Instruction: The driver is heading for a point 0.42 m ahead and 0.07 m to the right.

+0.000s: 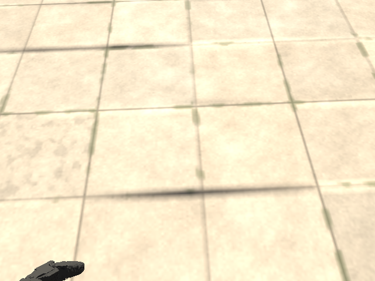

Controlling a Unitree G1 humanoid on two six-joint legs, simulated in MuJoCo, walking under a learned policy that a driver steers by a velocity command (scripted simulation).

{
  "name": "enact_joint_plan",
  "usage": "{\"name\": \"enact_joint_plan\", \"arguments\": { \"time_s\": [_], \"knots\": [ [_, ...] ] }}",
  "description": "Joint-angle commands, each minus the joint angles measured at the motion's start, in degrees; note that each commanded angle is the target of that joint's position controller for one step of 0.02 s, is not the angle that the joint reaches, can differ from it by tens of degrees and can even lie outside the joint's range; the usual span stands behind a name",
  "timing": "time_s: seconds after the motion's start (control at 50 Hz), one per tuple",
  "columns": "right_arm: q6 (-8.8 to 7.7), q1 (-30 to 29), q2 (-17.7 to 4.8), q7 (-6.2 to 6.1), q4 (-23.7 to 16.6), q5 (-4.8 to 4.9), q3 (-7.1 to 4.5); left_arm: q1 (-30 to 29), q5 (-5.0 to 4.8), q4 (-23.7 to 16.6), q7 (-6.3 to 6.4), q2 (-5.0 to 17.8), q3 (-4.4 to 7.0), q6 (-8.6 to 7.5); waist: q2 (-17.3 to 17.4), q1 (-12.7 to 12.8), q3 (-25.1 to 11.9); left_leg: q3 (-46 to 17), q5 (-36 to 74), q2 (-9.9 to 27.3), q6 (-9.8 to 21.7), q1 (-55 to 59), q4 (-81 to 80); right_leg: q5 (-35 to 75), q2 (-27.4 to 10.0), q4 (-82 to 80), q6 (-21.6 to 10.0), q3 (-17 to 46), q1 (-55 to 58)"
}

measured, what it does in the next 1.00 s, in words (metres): walks ahead, turning right: left foot, then right foot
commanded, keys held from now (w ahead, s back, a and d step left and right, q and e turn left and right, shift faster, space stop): e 0.60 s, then no key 0.40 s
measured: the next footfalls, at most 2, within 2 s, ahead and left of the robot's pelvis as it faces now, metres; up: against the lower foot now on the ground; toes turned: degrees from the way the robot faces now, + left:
left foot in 0.48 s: +0.26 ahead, +0.10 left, +0.00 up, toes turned -27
right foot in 0.86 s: +0.14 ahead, -0.12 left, +0.00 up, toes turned -25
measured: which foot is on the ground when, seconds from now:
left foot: down 0.00-0.00, up 0.02-0.46, down 0.48-1.00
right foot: down 0.00-0.48, up 0.50-0.84, down 0.86-1.00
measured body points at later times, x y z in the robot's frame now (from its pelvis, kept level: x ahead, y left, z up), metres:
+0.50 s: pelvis +0.16 +0.02 +0.01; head +0.18 +0.01 +0.46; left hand +0.39 +0.25 -0.08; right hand +0.24 -0.29 -0.07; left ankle +0.24 +0.12 -0.72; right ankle +0.12 -0.08 -0.71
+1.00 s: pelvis +0.16 -0.01 +0.02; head +0.16 -0.03 +0.47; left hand +0.41 +0.14 -0.07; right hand +0.13 -0.31 -0.10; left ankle +0.23 +0.12 -0.71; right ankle +0.10 -0.10 -0.72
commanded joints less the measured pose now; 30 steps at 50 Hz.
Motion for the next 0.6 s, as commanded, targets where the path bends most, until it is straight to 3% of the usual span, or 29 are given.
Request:
{"name": "enact_joint_plan", "arguments": {
  "time_s": [0.02,0.04,0.06,0.08,0.1,0.14,0.16,0.22,0.3,0.38,0.44,0.46,0.48,0.5,0.52,0.54,0.56,0.58,0.6],
  "knots": [
    [-1.94,4.2,-2.6,0.33,-8.1,-2.35,0.99,14.9,0.91,-2.3,1.65,19.8,5.84,0.12,-16.6,4.3,-25.3,-11.3,-12.9,-8.4,-1.6,-38.2,50.7,24.8,-20.9,-8.5,-21.0,43.3,50.6],
    [-2.78,-1.2,-8.6,0.79,-7.4,-0.87,-0.28,15.0,0.59,-3.5,0.94,14.8,4.57,-0.29,-4.3,9.2,-27.7,-20.9,-11.1,-5.0,-0.4,-40.3,52.4,26.2,-19.8,-11.0,-18.8,39.7,48.8],
    [-2.98,-5.7,-8.5,0.72,-9.3,0.57,-0.19,13.0,0.44,-3.1,0.8,12.5,3.85,-0.83,-2.8,8.2,-19.8,-19.9,-6.8,-3.2,0.7,-42.3,49.7,28.0,-17.4,-11.0,-16.5,30.9,42.1],
    [-2.77,-6.1,-7.4,-0.06,-8.7,-0.23,-0.02,10.5,-0.22,-2.6,0.93,11.0,3.58,-1.09,2.0,5.8,-13.0,-19.2,-2.8,-0.9,0.5,-42.2,44.7,28.2,-14.0,-11.5,-13.6,25.1,33.7],
    [-2.21,-6.0,-8.0,-0.71,-8.4,-1.26,-0.35,8.1,-0.42,-3.0,1.39,9.5,3.23,-0.96,1.3,4.2,-10.7,-19.3,-0.1,0.5,0.2,-39.8,40.6,27.6,-12.2,-12.6,-12.3,22.1,27.6],
    [-0.66,-4.3,-7.5,-0.98,-8.2,-1.58,-0.43,5.6,1.0,-3.8,1.87,9.7,3.24,-0.7,-1.2,1.7,-9.8,-19.2,2.8,0.0,-0.6,-33.7,37.9,30.8,-10.4,-14.8,-12.2,20.2,19.1],
    [-0.19,-3.4,-6.6,-1.1,-7.9,-1.7,-0.2,5.3,1.16,-3.7,2.13,10.1,3.36,-0.68,-1.4,1.1,-10.2,-18.8,3.7,-0.6,-1.3,-32.5,35.9,33.1,-9.9,-15.0,-12.4,18.8,17.2],
    [0.49,-5.5,-5.2,-1.51,-8.5,-2.01,0.37,5.9,0.52,-2.9,3.3,11.0,3.67,0.0,-2.0,1.4,-11.2,-18.9,7.9,-2.2,-3.0,-32.9,27.8,33.2,-8.2,-14.1,-11.5,17.4,16.2],
    [1.03,-10.7,-4.8,-1.02,-9.8,-1.47,0.7,6.0,-0.03,-2.7,4.61,11.2,3.71,1.86,-4.1,3.1,-11.3,-20.0,14.5,-4.0,-3.6,-31.2,17.8,19.1,-6.4,-13.3,-8.7,19.6,15.8],
    [0.67,-13.8,-5.5,-0.37,-11.1,-1.14,0.48,6.3,0.14,-2.7,4.67,10.9,3.65,2.85,-6.4,4.1,-9.5,-21.2,12.0,-6.0,-2.7,-28.7,9.6,12.3,-6.4,-10.9,-7.9,25.3,16.9],
    [-0.37,-11.3,-6.1,0.13,-10.7,-0.95,-0.13,4.5,-0.48,-3.3,4.72,10.0,3.31,3.2,-7.9,2.3,-9.2,-21.0,14.8,-6.5,-0.7,-22.8,-2.5,12.5,-5.1,-6.7,-5.6,29.3,18.8],
    [-0.78,-9.5,-6.7,0.14,-10.2,-1.15,-0.47,4.1,-0.69,-3.6,4.84,9.1,2.99,3.29,-7.4,1.3,-9.0,-21.1,22.6,-4.5,0.8,-17.5,-9.4,8.6,-3.0,-4.4,-3.5,28.9,17.1],
    [-0.72,-8.4,-10.3,-0.25,-10.7,-2.08,-1.26,6.9,0.12,-3.9,4.81,6.3,2.15,3.26,0.4,2.9,-11.8,-29.4,32.4,6.3,4.8,-9.4,-10.1,-6.1,0.9,4.2,-0.4,24.2,12.3],
    [0.14,-9.7,-13.7,-0.44,-10.5,-3.64,-2.0,10.9,-0.07,-4.7,4.8,5.3,2.01,3.03,16.2,6.5,-9.8,-42.9,47.6,16.9,15.0,-4.7,-10.6,-31.2,10.4,14.5,3.4,14.0,-0.5],
    [0.27,-8.4,-10.5,-0.3,-10.7,-3.25,-1.52,11.9,0.67,-3.8,4.72,10.7,3.34,2.65,15.1,4.6,-10.8,-47.4,48.1,20.9,20.1,-5.0,-10.9,-33.8,7.0,27.6,6.3,12.5,-4.1],
    [0.32,-9.6,-7.5,-0.42,-11.4,-2.88,-0.65,11.3,-0.14,-2.6,4.66,13.3,4.47,2.98,10.3,4.3,-10.0,-40.6,45.4,17.6,18.6,-6.3,-9.9,-29.5,5.2,33.1,7.4,12.4,-4.3],
    [0.63,-11.5,-6.1,-0.51,-11.7,-2.34,-0.34,11.1,-0.47,-1.6,4.9,12.7,4.68,3.78,7.8,4.8,-8.8,-34.5,41.4,13.4,15.7,-7.3,-9.3,-25.9,4.1,34.9,8.6,11.4,-4.6],
    [0.96,-12.8,-5.3,-0.69,-11.9,-1.57,-0.1,10.5,-0.46,-1.6,5.05,11.7,4.54,4.51,8.0,4.7,-7.6,-31.1,38.3,11.5,14.3,-8.1,-9.6,-23.2,3.4,35.8,9.5,10.8,-5.4],
    [1.34,-13.1,-5.6,-0.93,-11.8,-1.51,0.0,9.9,-0.62,-1.9,4.83,9.8,4.05,4.95,8.5,4.5,-6.8,-28.0,37.8,10.1,14.0,-9.5,-10.3,-21.2,3.0,35.3,10.1,9.3,-4.7]
  ]
}}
